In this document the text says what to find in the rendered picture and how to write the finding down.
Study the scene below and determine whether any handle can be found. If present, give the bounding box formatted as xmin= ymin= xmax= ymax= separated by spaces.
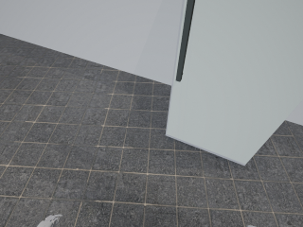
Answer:
xmin=176 ymin=0 xmax=195 ymax=82

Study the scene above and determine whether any fridge door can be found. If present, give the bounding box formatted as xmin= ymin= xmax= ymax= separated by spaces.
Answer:
xmin=167 ymin=0 xmax=303 ymax=164

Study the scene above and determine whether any robot left hand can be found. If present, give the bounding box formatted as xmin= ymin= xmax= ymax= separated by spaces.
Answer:
xmin=37 ymin=214 xmax=63 ymax=227

